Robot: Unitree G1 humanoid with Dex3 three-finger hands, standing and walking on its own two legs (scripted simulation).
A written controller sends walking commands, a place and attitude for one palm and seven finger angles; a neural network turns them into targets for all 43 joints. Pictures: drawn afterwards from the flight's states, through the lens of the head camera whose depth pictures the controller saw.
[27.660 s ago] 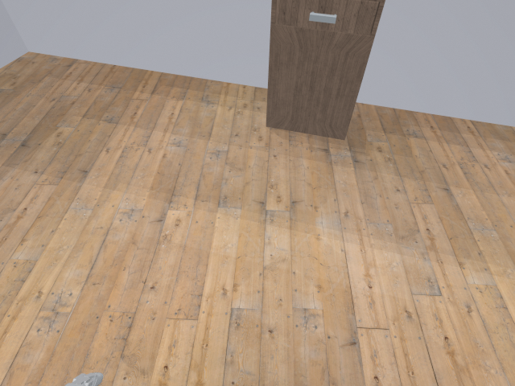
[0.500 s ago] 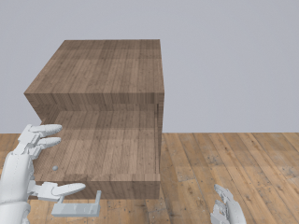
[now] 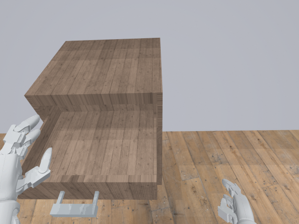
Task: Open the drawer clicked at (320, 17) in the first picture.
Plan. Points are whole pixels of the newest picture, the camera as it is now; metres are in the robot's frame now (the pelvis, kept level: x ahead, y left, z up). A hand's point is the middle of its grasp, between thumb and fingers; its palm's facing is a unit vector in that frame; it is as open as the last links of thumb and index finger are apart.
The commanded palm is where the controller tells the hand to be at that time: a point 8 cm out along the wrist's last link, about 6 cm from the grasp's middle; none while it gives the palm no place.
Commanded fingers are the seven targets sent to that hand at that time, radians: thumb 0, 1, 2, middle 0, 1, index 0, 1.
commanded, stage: draw the hand back to the body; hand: left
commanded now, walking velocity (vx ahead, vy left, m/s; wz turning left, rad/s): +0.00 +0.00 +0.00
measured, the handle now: (77, 202) +0.18 +0.25 -0.07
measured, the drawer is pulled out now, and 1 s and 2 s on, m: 0.30 0.30 0.30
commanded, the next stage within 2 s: step back with the hand held close in 0.18 s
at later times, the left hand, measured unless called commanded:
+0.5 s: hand (45, 167) +0.18 +0.23 +0.15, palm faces +0.30 -0.81 -0.50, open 7.4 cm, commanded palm +0.12 +0.28 +0.17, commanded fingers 0.00 0.90 0.90 -0.20 -0.30 -0.20 -0.30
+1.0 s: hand (9, 198) +0.12 +0.27 +0.15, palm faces +0.32 -0.80 -0.51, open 7.4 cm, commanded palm +0.06 +0.31 +0.17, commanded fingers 0.00 0.90 0.90 -0.20 -0.30 -0.20 -0.30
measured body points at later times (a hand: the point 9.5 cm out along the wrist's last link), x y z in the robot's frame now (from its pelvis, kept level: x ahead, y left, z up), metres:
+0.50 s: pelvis -0.02 +0.00 +0.00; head +0.01 -0.02 +0.45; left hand +0.16 +0.28 +0.18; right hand +0.18 -0.24 -0.09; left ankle -0.01 +0.12 -0.74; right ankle -0.05 -0.09 -0.74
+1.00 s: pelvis -0.08 +0.03 -0.02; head -0.03 +0.04 +0.43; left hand +0.10 +0.31 +0.18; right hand +0.12 -0.19 -0.09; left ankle -0.01 +0.12 -0.74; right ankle -0.05 -0.09 -0.74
